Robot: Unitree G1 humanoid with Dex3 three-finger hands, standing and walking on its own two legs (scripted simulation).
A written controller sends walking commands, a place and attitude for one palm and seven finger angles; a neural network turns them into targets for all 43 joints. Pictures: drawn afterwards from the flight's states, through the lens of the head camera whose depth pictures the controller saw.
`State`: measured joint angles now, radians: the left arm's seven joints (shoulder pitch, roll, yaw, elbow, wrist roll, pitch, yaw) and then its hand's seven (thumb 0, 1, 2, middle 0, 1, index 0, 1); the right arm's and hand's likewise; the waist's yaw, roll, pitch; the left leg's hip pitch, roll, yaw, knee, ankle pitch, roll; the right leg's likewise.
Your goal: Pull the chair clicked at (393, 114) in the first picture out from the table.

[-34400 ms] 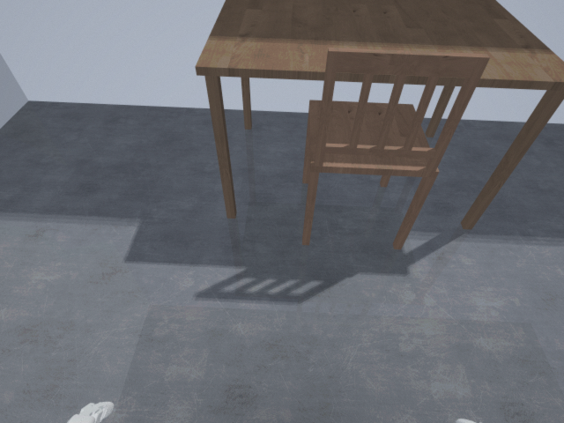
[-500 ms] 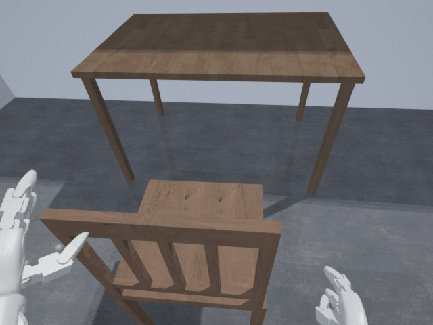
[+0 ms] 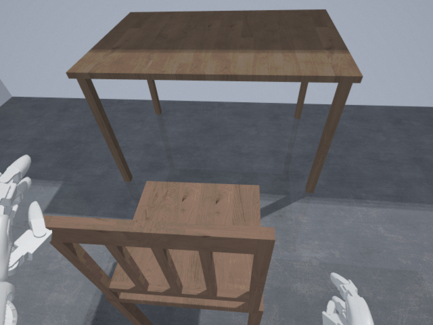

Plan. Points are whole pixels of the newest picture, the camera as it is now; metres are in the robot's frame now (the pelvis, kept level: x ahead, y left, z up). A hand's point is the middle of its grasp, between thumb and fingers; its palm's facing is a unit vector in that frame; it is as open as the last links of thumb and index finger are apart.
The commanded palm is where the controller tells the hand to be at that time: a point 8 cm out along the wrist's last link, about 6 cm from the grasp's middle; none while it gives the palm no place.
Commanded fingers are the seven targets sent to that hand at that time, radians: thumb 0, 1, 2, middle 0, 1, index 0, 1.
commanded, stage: draw the hand back to the body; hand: left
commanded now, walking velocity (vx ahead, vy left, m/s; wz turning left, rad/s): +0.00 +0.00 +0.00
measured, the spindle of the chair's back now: (169, 269) +0.25 +0.15 -0.09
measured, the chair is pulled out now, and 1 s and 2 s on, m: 0.64 0.64 0.64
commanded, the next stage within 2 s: step back with the hand held close in 0.02 s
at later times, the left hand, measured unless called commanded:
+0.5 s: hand (29, 261) +0.15 +0.27 +0.16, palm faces +0.35 -0.74 -0.57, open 7.4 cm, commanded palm +0.09 +0.31 +0.18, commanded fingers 0.00 0.90 0.90 -0.20 -0.30 -0.20 -0.30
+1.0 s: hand out of the picture +0.07 +0.29 +0.16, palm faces +0.47 -0.72 -0.51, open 7.4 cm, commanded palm +0.00 +0.32 +0.18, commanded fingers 0.00 0.90 0.90 -0.20 -0.30 -0.20 -0.30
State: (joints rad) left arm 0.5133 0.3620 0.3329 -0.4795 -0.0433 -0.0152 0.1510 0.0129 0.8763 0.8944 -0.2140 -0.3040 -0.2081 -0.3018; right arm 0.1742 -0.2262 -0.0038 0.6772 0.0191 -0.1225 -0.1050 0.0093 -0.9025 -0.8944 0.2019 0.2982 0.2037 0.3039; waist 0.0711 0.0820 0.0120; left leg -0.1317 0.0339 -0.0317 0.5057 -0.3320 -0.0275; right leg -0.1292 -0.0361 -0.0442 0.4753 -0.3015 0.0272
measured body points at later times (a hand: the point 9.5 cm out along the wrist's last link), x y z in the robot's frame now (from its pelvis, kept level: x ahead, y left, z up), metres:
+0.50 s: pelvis -0.05 +0.01 +0.00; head -0.02 -0.01 +0.45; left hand +0.12 +0.30 +0.19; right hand +0.12 -0.23 -0.10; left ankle -0.04 +0.14 -0.74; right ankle -0.03 -0.14 -0.74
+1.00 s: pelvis -0.13 +0.02 -0.01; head -0.12 +0.03 +0.44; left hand +0.04 +0.33 +0.19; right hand +0.04 -0.22 -0.09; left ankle -0.04 +0.14 -0.74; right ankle -0.04 -0.13 -0.73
